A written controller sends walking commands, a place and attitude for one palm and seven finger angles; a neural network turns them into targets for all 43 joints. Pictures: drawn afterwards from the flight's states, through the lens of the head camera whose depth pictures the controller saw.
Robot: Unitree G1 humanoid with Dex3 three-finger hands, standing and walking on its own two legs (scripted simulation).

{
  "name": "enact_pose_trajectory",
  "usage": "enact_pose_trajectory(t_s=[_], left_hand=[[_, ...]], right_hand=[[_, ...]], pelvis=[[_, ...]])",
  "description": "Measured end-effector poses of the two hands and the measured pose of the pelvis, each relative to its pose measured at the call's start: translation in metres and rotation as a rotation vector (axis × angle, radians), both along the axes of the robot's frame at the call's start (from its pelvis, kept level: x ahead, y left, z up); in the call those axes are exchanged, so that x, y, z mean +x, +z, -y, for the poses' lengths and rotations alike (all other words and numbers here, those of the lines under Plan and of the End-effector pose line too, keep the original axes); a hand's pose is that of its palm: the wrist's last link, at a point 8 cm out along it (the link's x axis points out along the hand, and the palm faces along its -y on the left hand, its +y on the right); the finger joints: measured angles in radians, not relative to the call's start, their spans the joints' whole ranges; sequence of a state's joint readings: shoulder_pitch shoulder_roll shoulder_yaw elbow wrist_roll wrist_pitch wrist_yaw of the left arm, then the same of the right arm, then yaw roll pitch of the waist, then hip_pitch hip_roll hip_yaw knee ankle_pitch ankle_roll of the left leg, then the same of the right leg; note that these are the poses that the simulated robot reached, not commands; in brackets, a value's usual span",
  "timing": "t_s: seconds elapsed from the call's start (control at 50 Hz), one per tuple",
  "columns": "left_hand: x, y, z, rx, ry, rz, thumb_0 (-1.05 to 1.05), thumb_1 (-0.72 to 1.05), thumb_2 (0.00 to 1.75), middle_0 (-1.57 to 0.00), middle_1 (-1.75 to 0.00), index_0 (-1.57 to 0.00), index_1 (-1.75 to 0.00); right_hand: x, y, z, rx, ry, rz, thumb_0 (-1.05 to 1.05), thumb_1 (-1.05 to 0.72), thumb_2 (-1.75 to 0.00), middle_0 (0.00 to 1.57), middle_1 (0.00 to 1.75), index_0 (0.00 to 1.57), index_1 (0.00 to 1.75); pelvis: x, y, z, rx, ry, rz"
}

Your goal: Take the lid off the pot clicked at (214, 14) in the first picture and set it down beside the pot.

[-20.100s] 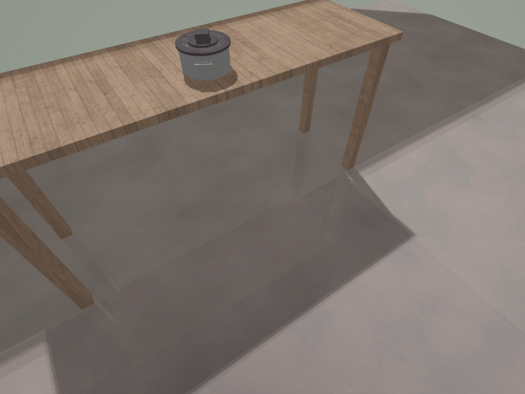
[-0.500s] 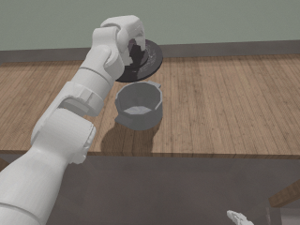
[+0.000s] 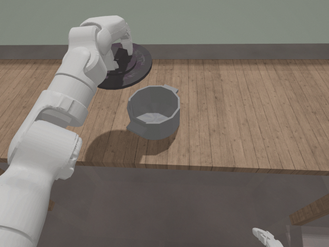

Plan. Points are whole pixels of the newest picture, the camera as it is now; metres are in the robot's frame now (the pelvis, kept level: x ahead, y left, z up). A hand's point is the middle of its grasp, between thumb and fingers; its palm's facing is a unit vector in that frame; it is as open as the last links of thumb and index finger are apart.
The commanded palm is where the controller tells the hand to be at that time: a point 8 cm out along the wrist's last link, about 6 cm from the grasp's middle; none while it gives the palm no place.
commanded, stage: move the lid sideways beside the pot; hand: left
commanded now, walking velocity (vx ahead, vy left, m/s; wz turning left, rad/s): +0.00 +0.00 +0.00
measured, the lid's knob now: (115, 55) +0.51 +0.11 +0.20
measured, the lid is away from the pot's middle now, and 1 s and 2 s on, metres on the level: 0.08 0.20 0.24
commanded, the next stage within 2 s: lower the lid onto the table in 1.42 s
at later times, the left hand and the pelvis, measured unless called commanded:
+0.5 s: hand (87, 56) +0.49 +0.17 +0.21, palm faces -0.26 -0.04 -0.96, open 8.0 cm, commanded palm +0.48 +0.18 +0.29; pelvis +0.01 +0.01 +0.00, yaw +0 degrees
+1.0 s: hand (60, 59) +0.47 +0.22 +0.22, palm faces -0.25 -0.03 -0.97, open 8.0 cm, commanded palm +0.47 +0.23 +0.29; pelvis +0.00 +0.01 +0.00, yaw +1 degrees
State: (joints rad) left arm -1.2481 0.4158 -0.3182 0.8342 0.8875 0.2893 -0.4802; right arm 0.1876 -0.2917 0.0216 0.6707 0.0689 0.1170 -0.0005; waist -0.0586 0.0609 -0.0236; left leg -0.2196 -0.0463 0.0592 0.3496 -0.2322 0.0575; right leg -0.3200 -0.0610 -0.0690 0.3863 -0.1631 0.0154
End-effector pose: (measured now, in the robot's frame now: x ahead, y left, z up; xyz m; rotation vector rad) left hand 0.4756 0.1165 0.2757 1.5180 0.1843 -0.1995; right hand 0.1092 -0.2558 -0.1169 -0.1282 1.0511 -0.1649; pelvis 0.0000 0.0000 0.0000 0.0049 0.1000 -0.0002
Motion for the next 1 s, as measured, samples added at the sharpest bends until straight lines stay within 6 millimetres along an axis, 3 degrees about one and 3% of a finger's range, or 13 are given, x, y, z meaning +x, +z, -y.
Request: enact_pose_trajectory(t_s=[0.26,0.6,1.0], left_hand=[[0.007,-0.002,-0.027,0.01,0.023,-0.006,0.03,0.14,1.0,-0.71,-1.01,-0.64,-0.91],[0.011,-0.003,-0.066,0.011,0.068,-0.015,0.03,0.14,1.0,-0.71,-1.01,-0.64,-0.91],[-0.01,0.003,-0.108,0.043,0.123,-0.016,0.03,0.14,1.0,-0.71,-1.01,-0.64,-0.91]], right_hand=[[-0.01,-0.004,-0.004,0.01,-0.016,-0.053,0.01,-0.91,-0.9,0.2,0.3,0.2,0.3],[-0.002,0.001,-0.002,-0.011,-0.012,-0.059,0.01,-0.91,-0.9,0.2,0.3,0.2,0.3],[0.012,0.003,-0.006,0.0,0.024,-0.046,0.01,-0.91,-0.9,0.2,0.3,0.2,0.3]], pelvis=[[0.006,0.0,-0.005,-0.007,0.001,-0.009],[0.01,0.0,-0.006,-0.013,0.007,-0.02],[0.005,-0.001,-0.005,-0.017,0.024,-0.011]])
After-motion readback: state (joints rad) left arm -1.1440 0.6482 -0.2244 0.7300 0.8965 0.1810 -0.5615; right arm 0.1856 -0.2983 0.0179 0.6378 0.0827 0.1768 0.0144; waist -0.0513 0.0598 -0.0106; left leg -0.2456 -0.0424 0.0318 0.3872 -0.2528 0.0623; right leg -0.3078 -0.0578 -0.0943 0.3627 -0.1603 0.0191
